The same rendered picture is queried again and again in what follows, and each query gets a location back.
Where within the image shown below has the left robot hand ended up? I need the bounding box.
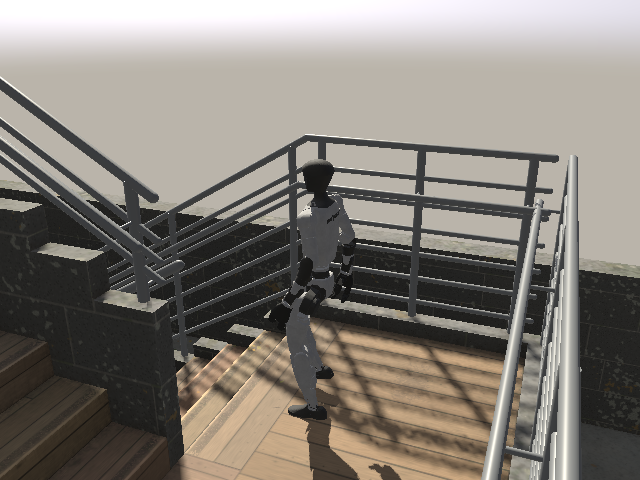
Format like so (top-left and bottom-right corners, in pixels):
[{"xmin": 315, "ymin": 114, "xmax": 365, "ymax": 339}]
[{"xmin": 268, "ymin": 302, "xmax": 293, "ymax": 331}]

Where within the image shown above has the robot left upper arm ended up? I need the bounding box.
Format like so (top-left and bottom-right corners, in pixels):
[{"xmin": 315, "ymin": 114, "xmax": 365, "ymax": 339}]
[{"xmin": 297, "ymin": 208, "xmax": 319, "ymax": 270}]

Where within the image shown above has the right robot hand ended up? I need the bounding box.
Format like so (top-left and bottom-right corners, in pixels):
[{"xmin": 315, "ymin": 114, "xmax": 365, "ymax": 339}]
[{"xmin": 331, "ymin": 273, "xmax": 353, "ymax": 303}]

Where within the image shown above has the left robot foot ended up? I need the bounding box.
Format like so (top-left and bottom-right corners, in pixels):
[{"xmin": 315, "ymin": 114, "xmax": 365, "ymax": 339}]
[{"xmin": 288, "ymin": 404, "xmax": 327, "ymax": 420}]

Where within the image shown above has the right robot forearm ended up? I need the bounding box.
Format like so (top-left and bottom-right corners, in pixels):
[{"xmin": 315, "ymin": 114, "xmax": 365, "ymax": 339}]
[{"xmin": 340, "ymin": 238, "xmax": 356, "ymax": 276}]

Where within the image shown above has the left robot forearm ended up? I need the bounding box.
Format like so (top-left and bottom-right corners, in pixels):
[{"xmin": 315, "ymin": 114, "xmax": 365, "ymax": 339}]
[{"xmin": 282, "ymin": 257, "xmax": 313, "ymax": 309}]

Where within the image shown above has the robot torso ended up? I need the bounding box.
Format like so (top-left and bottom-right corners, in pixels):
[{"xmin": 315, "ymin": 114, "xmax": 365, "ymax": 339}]
[{"xmin": 301, "ymin": 200, "xmax": 340, "ymax": 302}]

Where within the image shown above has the robot right upper arm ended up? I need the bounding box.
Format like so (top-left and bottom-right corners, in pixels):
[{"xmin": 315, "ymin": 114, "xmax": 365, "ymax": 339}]
[{"xmin": 328, "ymin": 194, "xmax": 355, "ymax": 244}]

